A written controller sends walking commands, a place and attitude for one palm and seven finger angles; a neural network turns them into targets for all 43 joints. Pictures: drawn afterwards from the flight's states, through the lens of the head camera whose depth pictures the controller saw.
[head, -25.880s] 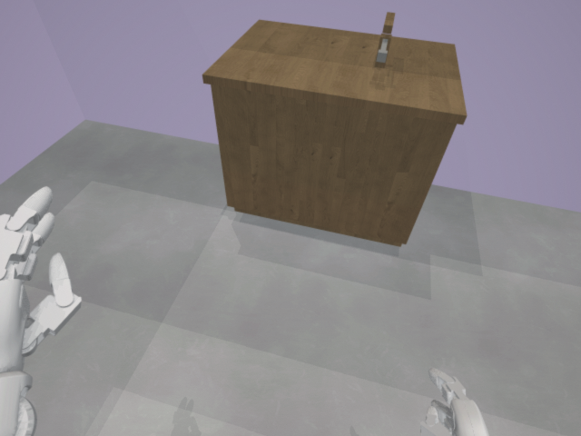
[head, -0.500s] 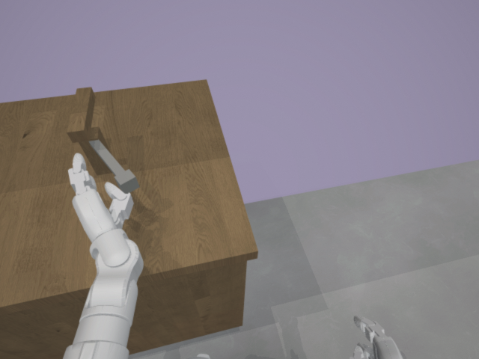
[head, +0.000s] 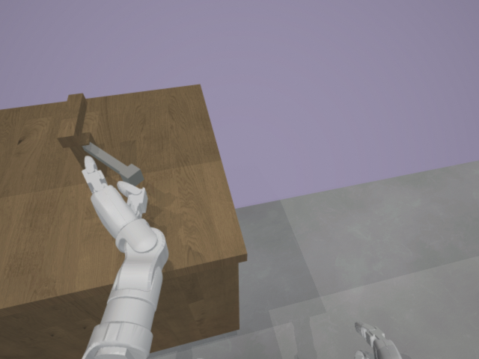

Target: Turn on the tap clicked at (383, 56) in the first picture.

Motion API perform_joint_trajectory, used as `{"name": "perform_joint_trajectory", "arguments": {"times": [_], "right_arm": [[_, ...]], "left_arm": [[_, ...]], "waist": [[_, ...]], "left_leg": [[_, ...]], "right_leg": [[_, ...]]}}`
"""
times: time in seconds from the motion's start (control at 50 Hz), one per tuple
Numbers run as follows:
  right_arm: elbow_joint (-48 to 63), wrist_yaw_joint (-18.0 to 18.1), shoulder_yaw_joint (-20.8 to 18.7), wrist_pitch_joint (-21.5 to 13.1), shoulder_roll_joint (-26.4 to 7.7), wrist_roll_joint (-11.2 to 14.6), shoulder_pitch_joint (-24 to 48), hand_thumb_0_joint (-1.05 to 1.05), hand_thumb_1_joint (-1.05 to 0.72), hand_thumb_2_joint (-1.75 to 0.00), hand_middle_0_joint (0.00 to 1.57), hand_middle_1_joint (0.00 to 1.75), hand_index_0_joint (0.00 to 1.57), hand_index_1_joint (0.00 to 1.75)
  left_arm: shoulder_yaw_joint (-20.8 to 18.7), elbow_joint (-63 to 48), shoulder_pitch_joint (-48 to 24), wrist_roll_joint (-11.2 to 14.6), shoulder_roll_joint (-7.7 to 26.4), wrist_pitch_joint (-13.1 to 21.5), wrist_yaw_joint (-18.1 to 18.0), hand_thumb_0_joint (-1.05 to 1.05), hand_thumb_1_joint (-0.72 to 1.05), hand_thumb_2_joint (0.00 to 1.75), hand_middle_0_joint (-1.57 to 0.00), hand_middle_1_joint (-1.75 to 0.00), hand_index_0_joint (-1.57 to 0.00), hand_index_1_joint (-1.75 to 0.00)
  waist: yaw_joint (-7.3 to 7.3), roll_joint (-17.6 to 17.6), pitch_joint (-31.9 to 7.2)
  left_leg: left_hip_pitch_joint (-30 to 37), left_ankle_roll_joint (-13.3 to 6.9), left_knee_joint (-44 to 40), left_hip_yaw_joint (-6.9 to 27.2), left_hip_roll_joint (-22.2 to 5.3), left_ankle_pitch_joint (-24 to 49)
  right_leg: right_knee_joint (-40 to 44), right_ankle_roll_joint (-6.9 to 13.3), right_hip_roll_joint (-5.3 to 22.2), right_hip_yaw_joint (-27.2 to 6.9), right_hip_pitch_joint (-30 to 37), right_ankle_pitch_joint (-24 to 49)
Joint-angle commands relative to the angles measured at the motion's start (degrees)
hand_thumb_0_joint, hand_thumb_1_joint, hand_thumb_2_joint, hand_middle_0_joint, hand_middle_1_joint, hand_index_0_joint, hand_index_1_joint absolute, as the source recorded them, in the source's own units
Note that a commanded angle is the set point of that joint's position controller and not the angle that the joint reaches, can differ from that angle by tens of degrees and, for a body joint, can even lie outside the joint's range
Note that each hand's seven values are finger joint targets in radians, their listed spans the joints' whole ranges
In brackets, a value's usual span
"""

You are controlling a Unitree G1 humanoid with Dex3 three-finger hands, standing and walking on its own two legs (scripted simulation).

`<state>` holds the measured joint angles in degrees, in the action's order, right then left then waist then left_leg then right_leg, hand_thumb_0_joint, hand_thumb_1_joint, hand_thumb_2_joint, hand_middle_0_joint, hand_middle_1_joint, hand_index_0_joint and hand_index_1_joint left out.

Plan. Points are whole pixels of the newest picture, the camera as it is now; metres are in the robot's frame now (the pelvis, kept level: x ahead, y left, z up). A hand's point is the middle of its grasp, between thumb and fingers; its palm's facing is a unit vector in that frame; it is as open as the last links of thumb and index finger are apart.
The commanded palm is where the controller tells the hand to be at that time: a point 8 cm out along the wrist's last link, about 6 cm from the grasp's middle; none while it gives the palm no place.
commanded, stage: push the lever round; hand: left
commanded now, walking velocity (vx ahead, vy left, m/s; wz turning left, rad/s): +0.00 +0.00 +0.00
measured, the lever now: (132, 176) +0.41 +0.22 +0.08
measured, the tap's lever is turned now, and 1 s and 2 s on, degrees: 40 69 75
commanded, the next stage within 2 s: lift the hand up off the lever in 1.08 s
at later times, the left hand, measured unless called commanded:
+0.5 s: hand (160, 179) +0.41 +0.17 +0.08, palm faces +0.76 -0.64 -0.09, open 7.7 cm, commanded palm +0.35 +0.18 +0.08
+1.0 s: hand (168, 164) +0.45 +0.16 +0.08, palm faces +0.78 -0.62 -0.11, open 7.8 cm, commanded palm +0.39 +0.18 +0.08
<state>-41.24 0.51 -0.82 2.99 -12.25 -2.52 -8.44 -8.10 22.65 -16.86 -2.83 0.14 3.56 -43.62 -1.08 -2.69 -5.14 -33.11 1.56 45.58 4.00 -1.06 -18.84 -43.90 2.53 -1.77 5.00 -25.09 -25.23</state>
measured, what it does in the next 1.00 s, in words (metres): stands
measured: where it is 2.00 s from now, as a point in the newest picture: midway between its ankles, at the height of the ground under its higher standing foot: outside the picture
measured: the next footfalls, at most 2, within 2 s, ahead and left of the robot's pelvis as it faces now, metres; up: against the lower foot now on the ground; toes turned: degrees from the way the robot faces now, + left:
none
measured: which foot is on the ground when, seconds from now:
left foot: down 0.00-1.00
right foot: down 0.00-1.00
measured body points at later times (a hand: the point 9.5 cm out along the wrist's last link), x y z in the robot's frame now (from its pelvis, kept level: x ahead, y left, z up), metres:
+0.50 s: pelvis +0.00 -0.01 -0.01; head +0.03 -0.02 +0.44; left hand +0.36 +0.20 +0.09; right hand +0.13 -0.25 -0.13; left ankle +0.04 +0.13 -0.71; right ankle -0.03 -0.09 -0.71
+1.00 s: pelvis +0.00 +0.00 -0.01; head +0.04 -0.01 +0.44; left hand +0.40 +0.19 +0.09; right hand +0.09 -0.24 -0.15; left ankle +0.04 +0.13 -0.71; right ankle -0.03 -0.09 -0.71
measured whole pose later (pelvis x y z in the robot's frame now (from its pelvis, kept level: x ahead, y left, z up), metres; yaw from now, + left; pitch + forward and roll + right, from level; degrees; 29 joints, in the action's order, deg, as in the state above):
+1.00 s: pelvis +0.00 +0.00 -0.01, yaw +0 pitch +12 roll -2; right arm -45.1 -3.1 -1.9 2.2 -11.5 -6.1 -11.8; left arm -18.1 45.9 -40.7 -7.7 -1.1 3.6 -54.2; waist -4.3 -3.0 -8.0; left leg -42.5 1.8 49.8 4.6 -1.1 -19.8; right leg -48.4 2.8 -1.8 5.6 -34.4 -26.6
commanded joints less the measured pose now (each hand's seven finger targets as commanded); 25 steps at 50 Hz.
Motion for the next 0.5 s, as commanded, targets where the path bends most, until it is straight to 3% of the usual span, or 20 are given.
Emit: {"name": "perform_joint_trajectory", "arguments": {"times": [0.0,0.02,0.04,0.08,0.1,0.16,0.2,0.22,0.26,0.28,0.3,0.32,0.36,0.38,0.4,0.42,0.48], "right_arm": [[5.91,0.59,-2.41,-2.04,-6.49,-0.25,4.94,0.00,-0.90,-0.90,0.20,0.30,0.20,0.30],[6.55,0.44,-2.24,-2.00,-6.03,-0.04,5.44,0.00,-0.90,-0.90,0.20,0.30,0.20,0.30],[6.31,0.45,-2.21,-2.08,-6.01,-0.10,5.36,0.00,-0.90,-0.90,0.20,0.30,0.20,0.30],[5.97,0.41,-2.27,-2.07,-6.02,-0.28,5.21,0.00,-0.90,-0.90,0.20,0.30,0.20,0.30],[5.06,0.44,-2.46,-1.74,-6.33,-0.52,4.66,0.00,-0.90,-0.90,0.20,0.30,0.20,0.30],[6.14,-0.03,-2.54,-1.63,-5.93,-0.72,4.76,0.00,-0.90,-0.90,0.20,0.30,0.20,0.30],[5.30,-0.20,-2.84,-1.31,-6.28,-1.03,4.08,0.00,-0.90,-0.90,0.20,0.30,0.20,0.30],[5.86,-0.48,-2.56,-1.30,-5.95,-0.89,4.40,0.00,-0.90,-0.90,0.20,0.30,0.20,0.30],[5.77,-0.78,-2.76,-1.55,-5.82,-1.14,4.08,0.00,-0.90,-0.90,0.20,0.30,0.20,0.30],[5.77,-0.88,-2.70,-1.62,-5.86,-1.22,3.92,0.00,-0.90,-0.90,0.20,0.30,0.20,0.30],[4.95,-0.85,-3.02,-1.37,-6.23,-1.31,3.56,0.00,-0.90,-0.90,0.20,0.30,0.20,0.30],[5.66,-1.10,-2.77,-1.44,-5.91,-1.16,3.96,0.00,-0.90,-0.90,0.20,0.30,0.20,0.30],[5.17,-1.25,-2.82,-1.91,-5.79,-1.34,3.84,0.00,-0.90,-0.90,0.20,0.30,0.20,0.30],[5.02,-1.29,-2.86,-2.06,-5.88,-1.55,3.60,0.00,-0.90,-0.90,0.20,0.30,0.20,0.30],[4.20,-1.17,-3.04,-1.82,-6.16,-1.62,3.41,0.00,-0.90,-0.90,0.20,0.30,0.20,0.30],[4.59,-1.36,-2.68,-1.84,-5.84,-1.57,3.57,0.00,-0.90,-0.90,0.20,0.30,0.20,0.30],[4.30,-1.61,-2.91,-2.14,-5.78,-1.91,3.04,0.00,-0.90,-0.90,0.20,0.30,0.20,0.30]], "left_arm": [[-0.60,-9.82,-23.66,-2.62,6.60,3.29,-1.74,0.00,0.90,0.90,-0.15,-0.15,-0.15,-0.15],[1.06,-9.70,-25.04,-2.49,4.64,3.26,-1.79,0.00,0.90,0.90,-0.15,-0.15,-0.15,-0.15],[0.95,-8.41,-26.21,-2.35,4.48,3.27,-2.12,0.00,0.90,0.90,-0.15,-0.15,-0.15,-0.15],[0.18,-6.85,-27.81,-2.42,4.73,3.26,-2.86,0.00,0.90,0.90,-0.15,-0.15,-0.15,-0.15],[-1.99,-5.39,-27.33,-2.63,6.47,2.97,-3.30,0.00,0.90,0.90,-0.15,-0.15,-0.15,-0.15],[-0.82,-5.55,-28.05,-2.80,4.36,3.20,-3.87,0.00,0.90,0.90,-0.15,-0.15,-0.15,-0.15],[-2.72,-3.56,-27.28,-3.39,5.57,2.60,-4.57,0.00,0.90,0.90,-0.15,-0.15,-0.15,-0.15],[-0.60,-4.44,-30.06,-3.44,3.60,2.67,-4.64,0.00,0.90,0.90,-0.15,-0.15,-0.15,-0.15],[-0.40,-3.78,-30.41,-3.92,2.76,2.62,-5.20,0.00,0.90,0.90,-0.15,-0.15,-0.15,-0.15],[-0.67,-3.46,-30.66,-3.82,2.70,2.49,-5.48,0.00,0.90,0.90,-0.15,-0.15,-0.15,-0.15],[-3.46,-2.14,-29.13,-4.05,5.13,2.03,-5.88,0.00,0.90,0.90,-0.15,-0.15,-0.15,-0.15],[-0.74,-2.73,-31.01,-3.88,2.42,2.00,-5.79,0.00,0.90,0.90,-0.15,-0.15,-0.15,-0.15],[0.00,-2.51,-34.44,-4.17,1.45,2.22,-6.44,0.00,0.90,0.90,-0.15,-0.15,-0.15,-0.15],[-0.92,-1.69,-34.03,-4.24,2.02,2.11,-6.77,0.00,0.90,0.90,-0.15,-0.15,-0.15,-0.15],[-3.96,-0.20,-32.74,-4.39,4.79,1.78,-7.16,0.00,0.90,0.90,-0.15,-0.15,-0.15,-0.15],[-1.81,-0.84,-35.37,-4.21,2.59,1.88,-7.15,0.00,0.90,0.90,-0.15,-0.15,-0.15,-0.15],[-2.68,-0.11,-36.46,-4.67,2.91,1.83,-7.95,0.00,0.90,0.90,-0.15,-0.15,-0.15,-0.15]], "waist": [[-0.98,2.85,-15.40],[-1.20,2.28,-15.38],[-1.54,3.82,-15.13],[-1.41,3.50,-15.89],[-1.13,3.13,-15.88],[-1.07,4.54,-18.35],[-0.81,4.42,-18.09],[-1.54,3.71,-17.91],[-1.37,4.04,-18.22],[-1.43,4.55,-18.05],[-0.89,4.10,-17.87],[-1.42,4.70,-17.66],[-1.86,4.63,-18.01],[-1.78,5.10,-18.25],[-1.28,4.20,-17.50],[-2.00,4.15,-17.88],[-1.80,4.16,-19.90]], "left_leg": [[11.15,-2.22,-2.79,-1.75,1.10,11.52],[10.96,-2.21,-2.95,-1.84,1.08,11.45],[10.68,-2.33,-2.79,-1.82,1.11,10.76],[10.16,-2.31,-2.24,-1.85,1.17,11.25],[10.05,-2.16,-2.40,-1.74,1.16,11.22],[9.89,-2.26,-1.60,-2.11,1.20,13.48],[9.56,-2.14,-1.53,-1.99,1.10,13.57],[9.67,-2.22,-1.59,-2.00,1.10,13.77],[9.84,-2.22,-1.04,-2.08,0.98,14.30],[9.49,-2.28,-0.86,-2.21,1.00,14.28],[9.27,-2.10,-1.11,-2.04,0.92,14.39],[8.99,-2.19,-1.36,-1.99,1.04,13.90],[9.33,-2.26,-0.85,-1.94,0.97,13.51],[8.89,-2.33,-0.58,-1.98,1.02,13.40],[8.17,-2.15,-0.86,-1.82,0.97,12.63],[8.36,-2.35,-0.86,-2.03,1.19,12.74],[8.38,-2.28,-0.04,-2.13,1.13,13.74]], "right_leg": [[8.33,-0.92,1.85,-2.89,0.53,17.62],[8.07,-0.88,2.08,-2.73,0.49,17.49],[8.36,-1.05,2.01,-2.63,0.08,16.81],[8.03,-1.06,2.13,-2.86,0.24,18.03],[8.10,-1.00,1.98,-2.85,0.30,17.81],[7.08,-1.33,2.40,-2.62,1.73,22.19],[6.99,-1.22,2.12,-2.36,1.10,21.59],[6.77,-1.23,2.35,-2.26,0.71,21.78],[6.48,-1.12,2.15,-1.96,0.33,22.30],[6.60,-1.38,2.36,-2.07,0.43,23.25],[6.71,-1.11,2.07,-2.00,0.67,22.52],[6.54,-1.20,2.22,-1.82,0.40,21.84],[6.39,-1.20,2.12,-1.71,-0.82,21.11],[6.44,-1.32,2.13,-1.78,-0.65,21.39],[6.75,-1.20,1.98,-1.89,-0.82,19.98],[6.55,-1.35,2.26,-1.85,-0.76,20.52],[5.94,-1.42,2.36,-1.78,-0.47,22.43]]}}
